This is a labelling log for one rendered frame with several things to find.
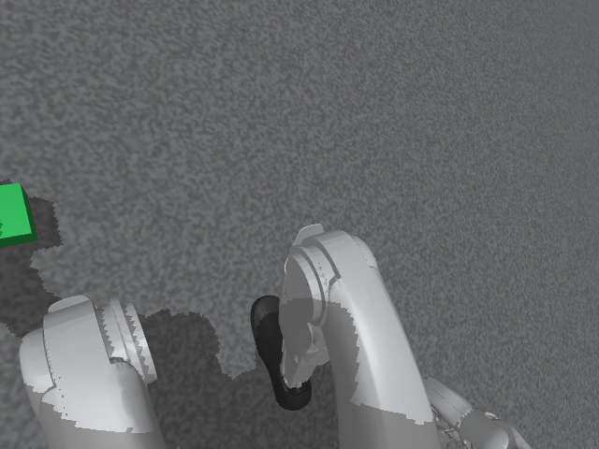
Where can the right robot hand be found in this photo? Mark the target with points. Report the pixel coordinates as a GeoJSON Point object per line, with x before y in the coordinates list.
{"type": "Point", "coordinates": [449, 406]}

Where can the right robot arm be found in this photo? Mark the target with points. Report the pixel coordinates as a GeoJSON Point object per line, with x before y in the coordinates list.
{"type": "Point", "coordinates": [482, 429]}

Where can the right robot foot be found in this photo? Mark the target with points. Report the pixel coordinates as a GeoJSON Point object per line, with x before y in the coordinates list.
{"type": "Point", "coordinates": [269, 341]}

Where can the carton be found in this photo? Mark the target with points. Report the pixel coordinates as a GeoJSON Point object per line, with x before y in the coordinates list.
{"type": "Point", "coordinates": [16, 219]}

